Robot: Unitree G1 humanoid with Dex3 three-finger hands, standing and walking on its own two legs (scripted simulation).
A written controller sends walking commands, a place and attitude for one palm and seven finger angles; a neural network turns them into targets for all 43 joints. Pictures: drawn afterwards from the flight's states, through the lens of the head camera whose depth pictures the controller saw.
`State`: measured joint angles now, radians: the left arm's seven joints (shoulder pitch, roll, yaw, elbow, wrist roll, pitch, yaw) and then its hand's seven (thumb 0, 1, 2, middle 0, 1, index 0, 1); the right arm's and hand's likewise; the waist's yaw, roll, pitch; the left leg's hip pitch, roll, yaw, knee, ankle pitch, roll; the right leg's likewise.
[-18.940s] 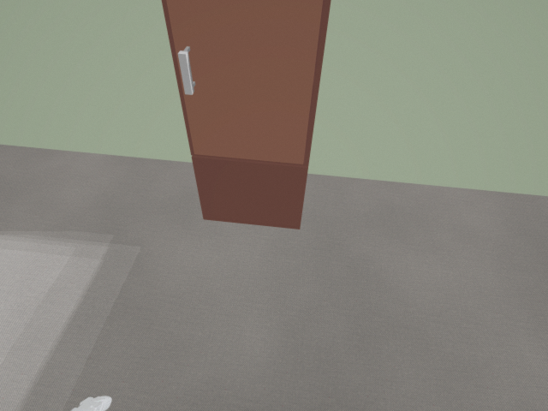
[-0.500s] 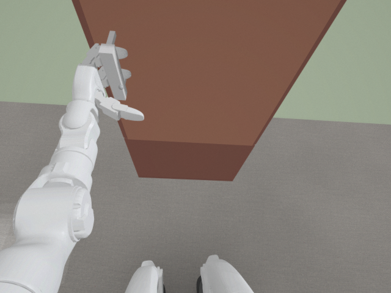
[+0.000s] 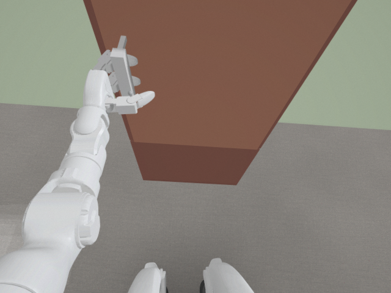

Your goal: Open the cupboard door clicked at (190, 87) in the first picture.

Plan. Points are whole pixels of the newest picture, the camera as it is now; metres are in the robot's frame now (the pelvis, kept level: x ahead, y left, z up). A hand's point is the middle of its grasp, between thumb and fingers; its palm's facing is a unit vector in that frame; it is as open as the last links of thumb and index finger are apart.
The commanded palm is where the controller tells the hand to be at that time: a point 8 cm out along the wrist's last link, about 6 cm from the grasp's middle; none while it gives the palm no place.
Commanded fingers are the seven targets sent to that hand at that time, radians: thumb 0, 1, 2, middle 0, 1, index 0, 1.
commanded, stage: close the thumb around the handle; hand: left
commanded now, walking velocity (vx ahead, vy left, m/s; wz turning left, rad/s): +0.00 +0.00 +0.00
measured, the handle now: (126, 71) +0.56 +0.11 +0.08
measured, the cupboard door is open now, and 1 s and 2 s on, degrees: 0 18 37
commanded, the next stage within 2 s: pull the door open along its arc in 0.30 s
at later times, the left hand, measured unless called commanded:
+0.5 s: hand (134, 92) +0.50 +0.09 +0.08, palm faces -0.10 -0.99 -0.02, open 5.9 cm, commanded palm +0.48 +0.14 +0.08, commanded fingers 0.00 0.90 0.90 -0.40 -1.35 -0.40 -1.35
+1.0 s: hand (143, 144) +0.38 +0.07 +0.08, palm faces +0.03 -1.00 +0.08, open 6.2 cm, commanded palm +0.34 +0.12 +0.08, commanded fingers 0.00 0.90 0.90 -0.40 -1.35 -0.40 -1.35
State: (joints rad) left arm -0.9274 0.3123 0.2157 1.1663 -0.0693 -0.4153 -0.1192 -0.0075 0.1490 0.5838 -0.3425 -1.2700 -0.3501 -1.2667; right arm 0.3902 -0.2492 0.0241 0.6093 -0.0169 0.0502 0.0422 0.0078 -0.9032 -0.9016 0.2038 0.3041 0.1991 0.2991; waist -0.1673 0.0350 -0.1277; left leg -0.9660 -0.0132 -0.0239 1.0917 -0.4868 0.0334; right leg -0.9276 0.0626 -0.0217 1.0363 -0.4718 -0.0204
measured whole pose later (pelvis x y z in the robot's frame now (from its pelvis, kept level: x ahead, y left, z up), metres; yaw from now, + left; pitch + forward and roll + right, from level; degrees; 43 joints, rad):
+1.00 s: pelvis +0.02 -0.02 +0.02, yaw +0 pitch +15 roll +0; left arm -0.21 0.03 0.01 0.44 -0.12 -0.36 0.09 0.03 0.66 0.74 -0.33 -1.34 -0.36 -1.31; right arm 0.30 -0.23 -0.01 0.50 0.00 0.05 0.06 0.01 -0.90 -0.90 0.20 0.30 0.20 0.30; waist -0.05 0.02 -0.16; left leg -0.74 -0.01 0.00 0.96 -0.47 0.01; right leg -0.73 0.07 0.01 0.94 -0.47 -0.04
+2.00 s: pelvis +0.01 -0.05 +0.02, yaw +4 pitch +11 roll +1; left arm 0.25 -0.05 -0.31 0.03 0.07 -0.28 0.46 0.00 -0.08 0.48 -0.33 -1.25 -0.33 -1.24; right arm 0.22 -0.20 0.02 0.51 -0.05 -0.04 0.03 0.02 -0.90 -0.90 0.20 0.30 0.20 0.30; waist -0.02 0.04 -0.14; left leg -0.70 -0.03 -0.08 0.98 -0.47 -0.03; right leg -0.67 0.04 -0.07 0.99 -0.50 -0.08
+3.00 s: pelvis +0.00 +0.00 +0.01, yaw +2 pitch +11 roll -1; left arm 0.34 0.07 -0.34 -0.14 0.04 -0.26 0.07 -0.01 -0.50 0.30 -0.15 -0.31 -0.15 -0.30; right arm 0.27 -0.20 0.03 0.37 0.00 0.01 0.04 0.02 -0.90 -0.90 0.20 0.30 0.20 0.30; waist -0.02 0.02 -0.13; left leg -0.74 -0.05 -0.01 1.07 -0.51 0.03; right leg -0.72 0.03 -0.01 1.06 -0.53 -0.02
